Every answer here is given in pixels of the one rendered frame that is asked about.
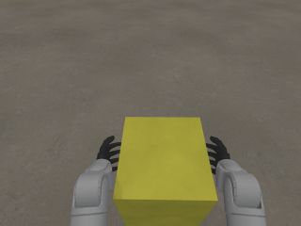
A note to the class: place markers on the left robot forearm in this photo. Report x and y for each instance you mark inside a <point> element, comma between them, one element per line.
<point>90,199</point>

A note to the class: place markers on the carton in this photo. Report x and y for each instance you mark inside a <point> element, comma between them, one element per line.
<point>164,175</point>

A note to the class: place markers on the robot left hand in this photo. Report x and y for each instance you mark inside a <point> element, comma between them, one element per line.
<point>105,154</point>

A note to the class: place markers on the right robot forearm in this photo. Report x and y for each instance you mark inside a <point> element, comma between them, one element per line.
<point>242,195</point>

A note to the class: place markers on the robot right hand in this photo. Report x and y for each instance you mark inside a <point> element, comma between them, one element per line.
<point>221,152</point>

